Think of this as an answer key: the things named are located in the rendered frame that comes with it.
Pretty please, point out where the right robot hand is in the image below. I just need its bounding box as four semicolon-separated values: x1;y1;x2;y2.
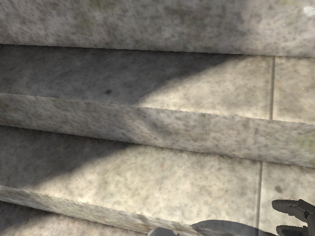
263;199;315;236

